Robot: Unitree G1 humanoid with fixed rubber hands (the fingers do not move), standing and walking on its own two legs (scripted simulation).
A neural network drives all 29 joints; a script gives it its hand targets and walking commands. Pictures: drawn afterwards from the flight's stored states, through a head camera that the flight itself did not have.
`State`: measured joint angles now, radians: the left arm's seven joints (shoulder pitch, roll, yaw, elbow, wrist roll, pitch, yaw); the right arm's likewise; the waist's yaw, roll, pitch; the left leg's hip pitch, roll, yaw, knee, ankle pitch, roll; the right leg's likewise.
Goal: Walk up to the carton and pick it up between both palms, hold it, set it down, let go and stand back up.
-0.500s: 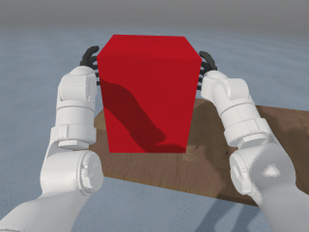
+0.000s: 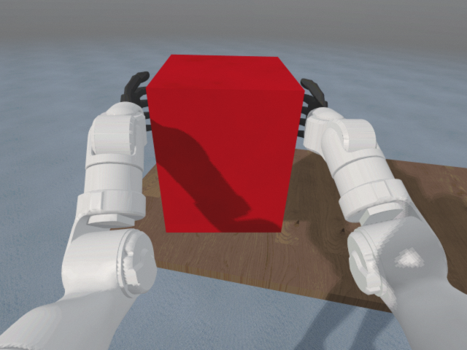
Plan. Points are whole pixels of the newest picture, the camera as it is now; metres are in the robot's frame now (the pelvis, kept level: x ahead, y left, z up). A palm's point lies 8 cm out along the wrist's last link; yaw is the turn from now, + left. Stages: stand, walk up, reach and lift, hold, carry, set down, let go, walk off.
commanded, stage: hold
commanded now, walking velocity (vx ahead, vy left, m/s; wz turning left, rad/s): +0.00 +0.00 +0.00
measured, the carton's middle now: (224, 140) +0.41 +0.00 +0.25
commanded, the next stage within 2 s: set down in 0.54 s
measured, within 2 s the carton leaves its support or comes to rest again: neither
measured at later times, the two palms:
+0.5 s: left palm (131, 115) +0.37 +0.15 +0.31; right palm (314, 121) +0.36 -0.14 +0.30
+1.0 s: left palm (133, 103) +0.40 +0.15 +0.32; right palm (308, 118) +0.38 -0.14 +0.30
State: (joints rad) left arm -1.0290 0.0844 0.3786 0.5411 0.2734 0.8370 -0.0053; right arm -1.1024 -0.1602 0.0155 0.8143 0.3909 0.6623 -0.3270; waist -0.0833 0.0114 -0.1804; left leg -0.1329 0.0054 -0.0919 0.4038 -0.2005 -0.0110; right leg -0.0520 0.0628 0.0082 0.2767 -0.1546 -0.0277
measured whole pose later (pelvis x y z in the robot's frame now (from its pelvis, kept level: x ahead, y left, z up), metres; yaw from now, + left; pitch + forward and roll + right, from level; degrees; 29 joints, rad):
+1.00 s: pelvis +0.01 +0.00 +0.00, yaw +0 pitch -8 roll -1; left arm -1.12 0.12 0.45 0.67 0.37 0.65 -0.05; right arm -1.14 -0.06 -0.15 0.94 0.19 0.41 -0.27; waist -0.12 -0.04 -0.07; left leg 0.00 -0.01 -0.08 0.33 -0.18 0.00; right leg 0.06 0.04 0.01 0.24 -0.16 -0.02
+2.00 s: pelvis +0.01 +0.01 +0.00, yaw +0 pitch -7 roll -1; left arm -1.02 0.07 0.37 0.76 0.33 0.47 0.01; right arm -0.93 0.01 -0.30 0.91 0.02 0.19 -0.20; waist -0.11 -0.09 -0.01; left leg -0.04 -0.02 -0.06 0.36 -0.20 0.01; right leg 0.03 0.03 0.00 0.26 -0.17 -0.01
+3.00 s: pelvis +0.03 +0.02 +0.00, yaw -2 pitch -3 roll -1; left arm -1.00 0.06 0.45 0.99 0.32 0.25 -0.01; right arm -0.87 0.12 -0.55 0.90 -0.26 0.07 -0.16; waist -0.08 -0.06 0.00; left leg -0.09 -0.02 -0.01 0.34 -0.21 0.03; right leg -0.04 0.01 -0.01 0.27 -0.18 0.01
